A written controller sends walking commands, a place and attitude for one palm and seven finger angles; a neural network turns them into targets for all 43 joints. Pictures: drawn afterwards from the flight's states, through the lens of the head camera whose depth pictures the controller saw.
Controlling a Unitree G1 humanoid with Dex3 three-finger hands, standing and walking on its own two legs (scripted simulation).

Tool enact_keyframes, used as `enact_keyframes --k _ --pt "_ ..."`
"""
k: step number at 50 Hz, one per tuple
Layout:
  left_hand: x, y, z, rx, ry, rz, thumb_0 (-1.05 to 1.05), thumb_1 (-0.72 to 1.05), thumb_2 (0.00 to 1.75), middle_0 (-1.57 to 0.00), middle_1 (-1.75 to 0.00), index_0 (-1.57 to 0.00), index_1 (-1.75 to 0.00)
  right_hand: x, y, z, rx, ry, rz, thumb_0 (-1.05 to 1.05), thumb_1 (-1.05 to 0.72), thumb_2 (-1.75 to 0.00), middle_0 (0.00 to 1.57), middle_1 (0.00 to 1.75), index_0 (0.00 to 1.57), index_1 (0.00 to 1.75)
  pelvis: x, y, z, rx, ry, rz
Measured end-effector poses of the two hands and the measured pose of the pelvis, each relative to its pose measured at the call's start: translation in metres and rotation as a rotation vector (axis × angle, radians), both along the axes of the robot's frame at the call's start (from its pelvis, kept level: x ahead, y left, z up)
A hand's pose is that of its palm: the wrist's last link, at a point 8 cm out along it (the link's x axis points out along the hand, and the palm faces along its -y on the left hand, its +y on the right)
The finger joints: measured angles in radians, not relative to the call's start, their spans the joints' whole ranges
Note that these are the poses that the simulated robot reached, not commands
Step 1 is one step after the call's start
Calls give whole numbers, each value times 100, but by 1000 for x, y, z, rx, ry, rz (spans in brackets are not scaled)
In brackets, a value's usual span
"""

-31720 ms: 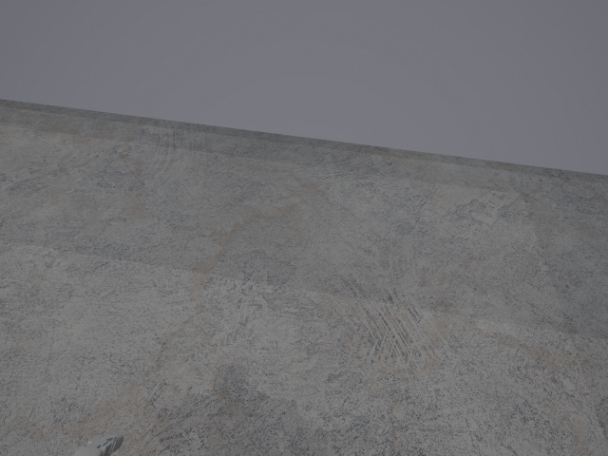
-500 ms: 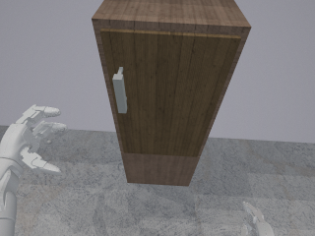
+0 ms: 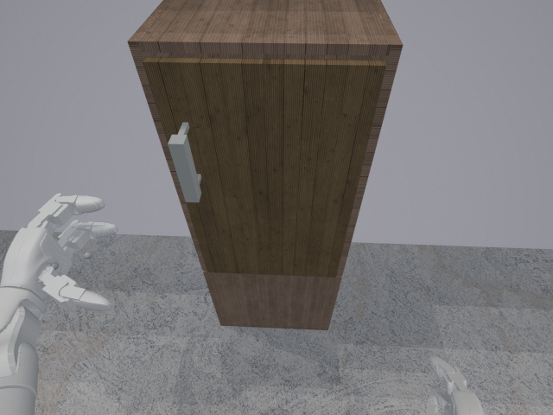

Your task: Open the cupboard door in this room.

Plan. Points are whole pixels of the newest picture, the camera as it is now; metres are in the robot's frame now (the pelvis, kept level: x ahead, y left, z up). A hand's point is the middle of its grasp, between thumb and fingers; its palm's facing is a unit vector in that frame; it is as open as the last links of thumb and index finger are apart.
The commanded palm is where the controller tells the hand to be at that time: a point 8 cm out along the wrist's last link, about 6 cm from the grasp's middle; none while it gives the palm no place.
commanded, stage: move the hooked fingers beside the handle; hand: left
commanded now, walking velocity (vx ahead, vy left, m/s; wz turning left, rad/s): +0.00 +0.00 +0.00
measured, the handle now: (189, 162) +0.51 +0.19 +0.09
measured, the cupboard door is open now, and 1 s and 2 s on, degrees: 0 0 0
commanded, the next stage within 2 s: none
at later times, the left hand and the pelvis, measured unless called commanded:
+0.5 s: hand (101, 223) +0.35 +0.28 +0.10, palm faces +0.03 -1.00 -0.01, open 14.0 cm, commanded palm +0.33 +0.33 +0.10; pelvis +0.01 +0.01 +0.00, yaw -2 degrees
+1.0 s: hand (120, 198) +0.41 +0.28 +0.10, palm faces +0.01 -1.00 +0.00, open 14.0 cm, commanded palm +0.38 +0.32 +0.10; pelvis +0.01 +0.04 -0.01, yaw -1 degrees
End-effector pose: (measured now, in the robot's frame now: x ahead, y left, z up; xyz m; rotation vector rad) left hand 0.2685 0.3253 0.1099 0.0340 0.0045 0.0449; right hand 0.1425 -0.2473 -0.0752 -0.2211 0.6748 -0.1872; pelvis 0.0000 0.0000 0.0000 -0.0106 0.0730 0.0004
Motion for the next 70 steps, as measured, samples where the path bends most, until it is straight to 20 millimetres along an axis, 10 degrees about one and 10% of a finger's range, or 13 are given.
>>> enact_keyframes --k 18,44,70 --pt "54 2 -6 -24 20 -34 -1 -50 30 -30 -120 -31 -120 -24 -12 -8 -27 104 -70 1 -90 -90 20 30 20 30 4 3 -2 3 38 -18" --pt "105 2 -12 -29 -7 -43 -1 -50 30 -30 -120 -30 -120 -37 33 -15 -12 206 -69 1 -90 -90 20 30 20 30 8 39 -3 -16 77 -23" --pt "159 -11 -12 -18 9 -34 -1 -50 30 -30 -120 -30 -120 -108 4 -32 -34 435 -168 1 -90 -90 20 30 20 30 1 26 -11 -17 135 -34"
